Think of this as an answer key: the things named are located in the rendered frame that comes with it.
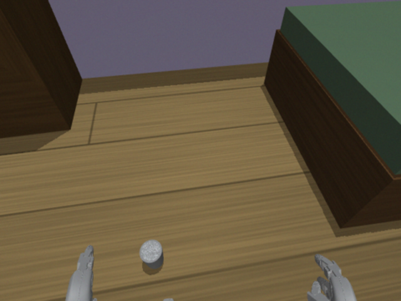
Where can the left robot hand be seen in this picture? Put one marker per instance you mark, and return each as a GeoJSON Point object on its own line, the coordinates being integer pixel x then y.
{"type": "Point", "coordinates": [81, 281]}

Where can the cup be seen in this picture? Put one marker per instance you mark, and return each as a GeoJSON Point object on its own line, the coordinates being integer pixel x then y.
{"type": "Point", "coordinates": [151, 253]}

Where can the right robot hand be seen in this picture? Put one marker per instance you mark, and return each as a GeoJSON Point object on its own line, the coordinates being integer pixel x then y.
{"type": "Point", "coordinates": [337, 289]}

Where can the bed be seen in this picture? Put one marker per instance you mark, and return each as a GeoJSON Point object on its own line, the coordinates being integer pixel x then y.
{"type": "Point", "coordinates": [334, 74]}

